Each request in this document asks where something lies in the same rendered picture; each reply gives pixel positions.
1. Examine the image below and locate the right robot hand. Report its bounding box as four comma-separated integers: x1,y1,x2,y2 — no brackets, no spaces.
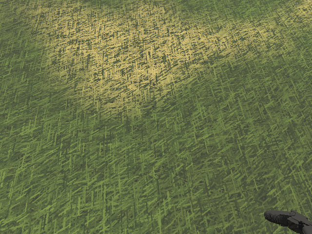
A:
264,210,312,234

